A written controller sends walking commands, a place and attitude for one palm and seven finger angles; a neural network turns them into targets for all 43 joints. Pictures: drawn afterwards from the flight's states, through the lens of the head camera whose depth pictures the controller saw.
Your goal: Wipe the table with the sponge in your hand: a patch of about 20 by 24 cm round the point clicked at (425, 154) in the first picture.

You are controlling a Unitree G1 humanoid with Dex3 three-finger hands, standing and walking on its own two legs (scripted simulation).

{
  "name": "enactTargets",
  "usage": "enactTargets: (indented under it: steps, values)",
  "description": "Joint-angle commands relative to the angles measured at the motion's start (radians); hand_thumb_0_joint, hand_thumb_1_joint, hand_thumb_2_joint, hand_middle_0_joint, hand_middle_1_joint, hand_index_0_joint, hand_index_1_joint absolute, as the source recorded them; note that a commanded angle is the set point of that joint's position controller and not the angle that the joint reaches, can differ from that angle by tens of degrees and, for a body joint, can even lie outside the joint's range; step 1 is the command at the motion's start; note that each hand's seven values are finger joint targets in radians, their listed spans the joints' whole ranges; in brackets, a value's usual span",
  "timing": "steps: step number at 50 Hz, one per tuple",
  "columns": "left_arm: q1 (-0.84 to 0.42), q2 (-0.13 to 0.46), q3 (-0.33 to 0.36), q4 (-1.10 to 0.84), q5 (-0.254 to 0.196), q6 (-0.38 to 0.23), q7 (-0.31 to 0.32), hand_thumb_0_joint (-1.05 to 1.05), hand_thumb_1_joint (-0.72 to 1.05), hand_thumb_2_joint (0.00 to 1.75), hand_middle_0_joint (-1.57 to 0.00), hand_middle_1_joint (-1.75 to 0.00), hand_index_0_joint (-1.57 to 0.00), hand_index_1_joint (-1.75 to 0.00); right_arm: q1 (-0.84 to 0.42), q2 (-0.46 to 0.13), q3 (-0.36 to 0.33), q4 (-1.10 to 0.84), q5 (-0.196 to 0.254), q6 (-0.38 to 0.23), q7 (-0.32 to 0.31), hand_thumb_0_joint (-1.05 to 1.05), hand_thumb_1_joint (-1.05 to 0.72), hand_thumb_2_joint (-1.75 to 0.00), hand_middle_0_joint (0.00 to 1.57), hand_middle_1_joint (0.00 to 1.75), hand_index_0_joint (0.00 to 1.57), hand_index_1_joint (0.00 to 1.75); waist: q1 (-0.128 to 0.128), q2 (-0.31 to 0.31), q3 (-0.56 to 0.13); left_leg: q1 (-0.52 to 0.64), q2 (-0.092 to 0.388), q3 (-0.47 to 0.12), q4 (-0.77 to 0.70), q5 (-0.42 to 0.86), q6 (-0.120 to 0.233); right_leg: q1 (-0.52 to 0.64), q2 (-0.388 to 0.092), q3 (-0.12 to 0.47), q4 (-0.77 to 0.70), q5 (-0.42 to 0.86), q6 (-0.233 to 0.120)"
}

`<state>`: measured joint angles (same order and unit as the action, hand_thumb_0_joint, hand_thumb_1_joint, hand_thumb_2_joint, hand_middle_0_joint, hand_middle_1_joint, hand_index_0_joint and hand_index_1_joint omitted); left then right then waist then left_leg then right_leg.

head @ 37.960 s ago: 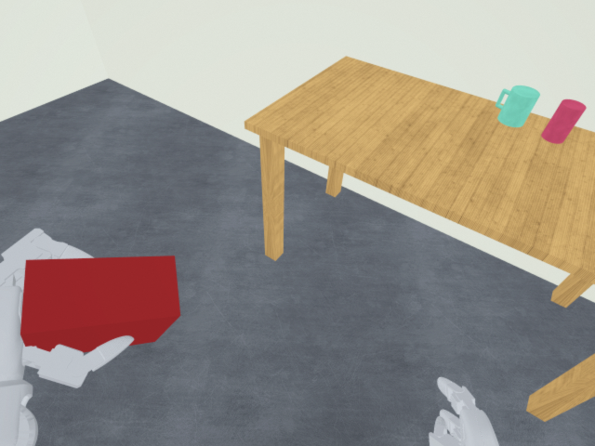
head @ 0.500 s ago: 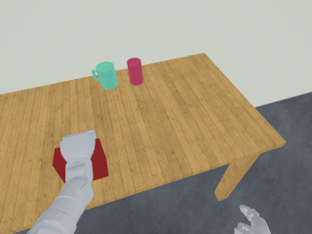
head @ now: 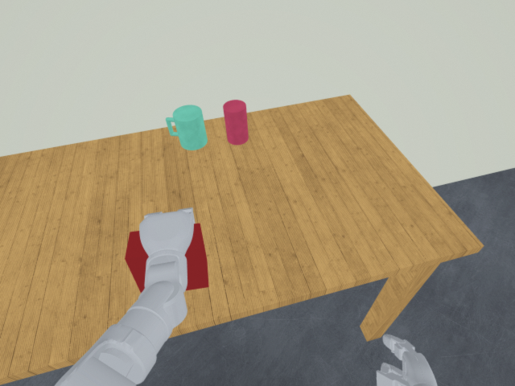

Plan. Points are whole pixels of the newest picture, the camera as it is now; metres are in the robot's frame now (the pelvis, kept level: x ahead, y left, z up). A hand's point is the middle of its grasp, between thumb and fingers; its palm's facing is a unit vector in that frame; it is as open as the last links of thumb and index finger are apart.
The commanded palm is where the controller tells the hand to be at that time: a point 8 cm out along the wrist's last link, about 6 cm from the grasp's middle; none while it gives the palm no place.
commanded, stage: slide across to the third lane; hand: left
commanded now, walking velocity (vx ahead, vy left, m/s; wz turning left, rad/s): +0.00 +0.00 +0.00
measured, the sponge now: (172, 266) +0.33 +0.22 -0.06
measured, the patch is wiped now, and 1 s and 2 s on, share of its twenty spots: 0.85 0.85 0.90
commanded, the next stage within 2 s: wipe forward along the third lane in 0.88 s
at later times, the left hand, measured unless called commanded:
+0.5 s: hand (181, 250) +0.34 +0.19 -0.01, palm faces -0.08 -0.01 -1.00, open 10.2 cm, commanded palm +0.30 +0.16 +0.03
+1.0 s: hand (181, 249) +0.34 +0.19 -0.01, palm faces -0.08 -0.01 -1.00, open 10.2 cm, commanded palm +0.31 +0.16 +0.02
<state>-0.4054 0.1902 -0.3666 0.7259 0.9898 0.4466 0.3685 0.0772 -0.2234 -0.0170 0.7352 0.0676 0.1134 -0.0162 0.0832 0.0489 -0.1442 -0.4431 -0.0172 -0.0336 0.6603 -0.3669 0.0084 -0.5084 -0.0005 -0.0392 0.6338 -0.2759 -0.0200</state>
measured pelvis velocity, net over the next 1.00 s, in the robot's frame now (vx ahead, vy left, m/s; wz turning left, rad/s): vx -0.01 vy -0.01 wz -0.02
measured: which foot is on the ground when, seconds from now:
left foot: down 0.00-1.00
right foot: down 0.00-1.00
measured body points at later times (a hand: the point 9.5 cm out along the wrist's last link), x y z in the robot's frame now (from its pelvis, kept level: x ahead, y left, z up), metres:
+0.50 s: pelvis -0.01 -0.01 +0.00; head +0.01 -0.03 +0.45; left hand +0.34 +0.19 +0.04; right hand +0.17 -0.25 -0.11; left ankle -0.03 +0.11 -0.72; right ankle +0.02 -0.11 -0.72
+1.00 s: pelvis -0.01 -0.01 +0.00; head +0.01 -0.02 +0.45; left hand +0.34 +0.19 +0.04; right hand +0.17 -0.24 -0.11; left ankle -0.03 +0.11 -0.72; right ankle +0.02 -0.11 -0.72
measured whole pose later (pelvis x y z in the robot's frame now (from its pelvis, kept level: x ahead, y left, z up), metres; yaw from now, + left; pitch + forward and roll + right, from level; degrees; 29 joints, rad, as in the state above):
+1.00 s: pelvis -0.01 -0.01 +0.00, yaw -1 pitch +9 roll +0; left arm -0.42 0.17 -0.31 0.79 0.99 0.45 0.41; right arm 0.09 -0.23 -0.02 0.75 0.06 0.11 -0.02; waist 0.06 0.03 -0.15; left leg -0.44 0.00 -0.01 0.62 -0.34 0.00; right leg -0.52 0.01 -0.02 0.60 -0.24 -0.03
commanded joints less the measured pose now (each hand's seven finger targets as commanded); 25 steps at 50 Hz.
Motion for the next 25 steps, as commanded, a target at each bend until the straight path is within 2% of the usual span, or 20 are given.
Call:
enactTargets:
  steps: [1, 2, 5, 6, 7, 8, 10, 11, 12, 13, 14, 15, 16, 17, 18, 19, 21, 22, 24, 25]
  values:
    - [-0.24, -0.121, -0.037, -0.067, -0.031, -0.049, -0.009, 0.0, 0.1, 1.3, -1.2, -1.6, -1.2, -1.6, -0.114, -0.117, -0.036, -0.133, -0.004, -0.028, -0.003, 0.0, -0.9, -0.9, 0.2, 0.3, 0.2, 0.3, -0.073, -0.142, -0.161, 0.069, 0.005, 0.007, -0.095, 0.231, 0.011, 0.117, 0.023, -0.003, -0.076, 0.215, -0.052]
    - [-0.243, -0.083, 0.006, -0.065, -0.032, -0.046, -0.003, 0.0, 0.1, 1.3, -1.2, -1.6, -1.2, -1.6, -0.116, -0.123, -0.036, -0.132, -0.005, -0.026, -0.006, 0.0, -0.9, -0.9, 0.2, 0.3, 0.2, 0.3, -0.063, -0.15, -0.173, 0.064, 0.006, 0.007, -0.099, 0.223, 0.011, 0.127, 0.025, 0.003, -0.08, 0.209, -0.053]
    - [-0.231, -0.106, -0.008, -0.054, -0.031, -0.038, 0.005, 0.0, 0.1, 1.3, -1.2, -1.6, -1.2, -1.6, -0.116, -0.117, -0.036, -0.134, -0.006, -0.025, -0.004, 0.0, -0.9, -0.9, 0.2, 0.3, 0.2, 0.3, -0.067, -0.153, -0.181, 0.064, 0.001, 0.021, -0.095, 0.238, 0.014, 0.15, 0.019, 0.007, -0.083, 0.252, -0.049]
    - [-0.218, -0.088, 0.008, -0.046, -0.024, -0.036, 0.006, 0.0, 0.1, 1.3, -1.2, -1.6, -1.2, -1.6, -0.112, -0.119, -0.038, -0.131, -0.007, -0.023, -0.004, 0.0, -0.9, -0.9, 0.2, 0.3, 0.2, 0.3, -0.064, -0.168, -0.181, 0.058, 0.001, 0.021, -0.096, 0.234, 0.013, 0.155, 0.018, 0.009, -0.085, 0.25, -0.048]
    - [-0.205, -0.053, 0.046, -0.045, -0.025, -0.032, 0.009, 0.0, 0.1, 1.3, -1.2, -1.6, -1.2, -1.6, -0.119, -0.124, -0.037, -0.135, -0.007, -0.021, -0.006, 0.0, -0.9, -0.9, 0.2, 0.3, 0.2, 0.3, -0.05, -0.165, -0.184, 0.048, 0.001, 0.017, -0.103, 0.226, 0.011, 0.162, 0.021, 0.019, -0.09, 0.238, -0.051]
    - [-0.225, -0.09, 0.004, -0.053, -0.019, -0.031, 0.009, 0.0, 0.1, 1.3, -1.2, -1.6, -1.2, -1.6, -0.118, -0.12, -0.035, -0.137, -0.008, -0.021, -0.006, 0.0, -0.9, -0.9, 0.2, 0.3, 0.2, 0.3, -0.064, -0.151, -0.188, 0.057, 0.0, 0.023, -0.1, 0.228, 0.013, 0.161, 0.018, 0.014, -0.086, 0.244, -0.049]
    - [-0.233, -0.106, -0.012, -0.047, -0.018, -0.033, 0.012, 0.0, 0.1, 1.3, -1.2, -1.6, -1.2, -1.6, -0.115, -0.116, -0.038, -0.135, -0.006, -0.023, -0.003, 0.0, -0.9, -0.9, 0.2, 0.3, 0.2, 0.3, -0.07, -0.14, -0.178, 0.059, 0.001, 0.027, -0.099, 0.22, 0.016, 0.149, 0.018, 0.014, -0.093, 0.233, -0.049]
    - [-0.216, -0.095, -0.002, -0.043, -0.018, -0.031, 0.013, 0.0, 0.1, 1.3, -1.2, -1.6, -1.2, -1.6, -0.115, -0.118, -0.038, -0.135, -0.006, -0.023, -0.002, 0.0, -0.9, -0.9, 0.2, 0.3, 0.2, 0.3, -0.064, -0.137, -0.181, 0.056, -0.002, 0.028, -0.1, 0.22, 0.016, 0.157, 0.018, 0.019, -0.095, 0.239, -0.05]
    - [-0.201, -0.054, 0.045, -0.044, -0.022, -0.028, 0.017, 0.0, 0.1, 1.3, -1.2, -1.6, -1.2, -1.6, -0.115, -0.124, -0.04, -0.134, -0.007, -0.023, -0.004, 0.0, -0.9, -0.9, 0.2, 0.3, 0.2, 0.3, -0.053, -0.154, -0.197, 0.049, -0.001, 0.026, -0.103, 0.218, 0.016, 0.172, 0.02, 0.025, -0.096, 0.242, -0.051]
    - [-0.199, -0.069, 0.027, -0.048, -0.027, -0.025, 0.016, 0.0, 0.1, 1.3, -1.2, -1.6, -1.2, -1.6, -0.118, -0.121, -0.037, -0.139, -0.006, -0.023, -0.007, 0.0, -0.9, -0.9, 0.2, 0.3, 0.2, 0.3, -0.059, -0.147, -0.19, 0.047, -0.004, 0.032, -0.105, 0.209, 0.018, 0.177, 0.015, 0.026, -0.102, 0.237, -0.046]
    - [-0.217, -0.057, 0.037, -0.043, -0.027, -0.025, 0.019, 0.0, 0.1, 1.3, -1.2, -1.6, -1.2, -1.6, -0.117, -0.12, -0.037, -0.133, -0.005, -0.023, -0.008, 0.0, -0.9, -0.9, 0.2, 0.3, 0.2, 0.3, -0.064, -0.151, -0.179, 0.044, -0.004, 0.034, -0.104, 0.199, 0.018, 0.17, 0.015, 0.03, -0.108, 0.231, -0.045]
    - [-0.208, -0.082, 0.015, -0.043, -0.026, -0.026, 0.018, 0.0, 0.1, 1.3, -1.2, -1.6, -1.2, -1.6, -0.116, -0.118, -0.038, -0.134, -0.005, -0.026, -0.007, 0.0, -0.9, -0.9, 0.2, 0.3, 0.2, 0.3, -0.066, -0.141, -0.175, 0.043, -0.005, 0.036, -0.107, 0.197, 0.017, 0.168, 0.014, 0.029, -0.107, 0.229, -0.045]
    - [-0.198, -0.077, 0.021, -0.037, -0.027, -0.025, 0.019, 0.0, 0.1, 1.3, -1.2, -1.6, -1.2, -1.6, -0.113, -0.121, -0.038, -0.133, -0.005, -0.027, -0.007, 0.0, -0.9, -0.9, 0.2, 0.3, 0.2, 0.3, -0.064, -0.163, -0.18, 0.041, -0.004, 0.034, -0.106, 0.2, 0.019, 0.174, 0.014, 0.029, -0.107, 0.236, -0.045]
    - [-0.183, -0.045, 0.057, -0.045, -0.029, -0.023, 0.021, 0.0, 0.1, 1.3, -1.2, -1.6, -1.2, -1.6, -0.119, -0.125, -0.039, -0.134, -0.005, -0.027, -0.009, 0.0, -0.9, -0.9, 0.2, 0.3, 0.2, 0.3, -0.053, -0.16, -0.189, 0.04, -0.003, 0.031, -0.11, 0.202, 0.017, 0.181, 0.016, 0.035, -0.109, 0.234, -0.047]
    - [-0.19, -0.063, 0.033, -0.048, -0.029, -0.02, 0.019, 0.0, 0.1, 1.3, -1.2, -1.6, -1.2, -1.6, -0.12, -0.121, -0.037, -0.136, -0.004, -0.028, -0.011, 0.0, -0.9, -0.9, 0.2, 0.3, 0.2, 0.3, -0.061, -0.139, -0.183, 0.045, -0.005, 0.039, -0.112, 0.197, 0.019, 0.18, 0.013, 0.033, -0.112, 0.228, -0.044]
    - [-0.21, -0.044, 0.049, -0.042, -0.027, -0.021, 0.023, 0.0, 0.1, 1.3, -1.2, -1.6, -1.2, -1.6, -0.114, -0.123, -0.037, -0.13, -0.004, -0.028, -0.012, 0.0, -0.9, -0.9, 0.2, 0.3, 0.2, 0.3, -0.065, -0.148, -0.174, 0.041, -0.004, 0.037, -0.11, 0.195, 0.019, 0.172, 0.014, 0.033, -0.112, 0.23, -0.044]
    - [-0.207, -0.064, 0.027, -0.041, -0.023, -0.021, 0.02, 0.0, 0.1, 1.3, -1.2, -1.6, -1.2, -1.6, -0.114, -0.123, -0.036, -0.131, -0.005, -0.031, -0.01, 0.0, -0.9, -0.9, 0.2, 0.3, 0.2, 0.3, -0.067, -0.144, -0.175, 0.042, -0.004, 0.04, -0.112, 0.193, 0.019, 0.17, 0.013, 0.033, -0.113, 0.23, -0.044]
    - [-0.188, -0.031, 0.066, -0.041, -0.023, -0.02, 0.021, 0.0, 0.1, 1.3, -1.2, -1.6, -1.2, -1.6, -0.118, -0.125, -0.041, -0.132, -0.004, -0.031, -0.011, 0.0, -0.9, -0.9, 0.2, 0.3, 0.2, 0.3, -0.056, -0.15, -0.177, 0.04, -0.003, 0.032, -0.117, 0.191, 0.017, 0.171, 0.016, 0.037, -0.117, 0.213, -0.046]
    - [-0.221, -0.056, 0.035, -0.036, -0.021, -0.018, 0.021, 0.0, 0.1, 1.3, -1.2, -1.6, -1.2, -1.6, -0.118, -0.122, -0.037, -0.131, -0.002, -0.032, -0.013, 0.0, -0.9, -0.9, 0.2, 0.3, 0.2, 0.3, -0.069, -0.139, -0.165, 0.047, -0.003, 0.038, -0.117, 0.184, 0.019, 0.158, 0.015, 0.032, -0.119, 0.201, -0.044]
    - [-0.215, -0.066, 0.026, -0.033, -0.022, -0.018, 0.019, 0.0, 0.1, 1.3, -1.2, -1.6, -1.2, -1.6, -0.117, -0.12, -0.038, -0.132, -0.001, -0.035, -0.012, 0.0, -0.9, -0.9, 0.2, 0.3, 0.2, 0.3, -0.067, -0.135, -0.162, 0.044, -0.003, 0.039, -0.12, 0.176, 0.019, 0.155, 0.014, 0.031, -0.121, 0.186, -0.043]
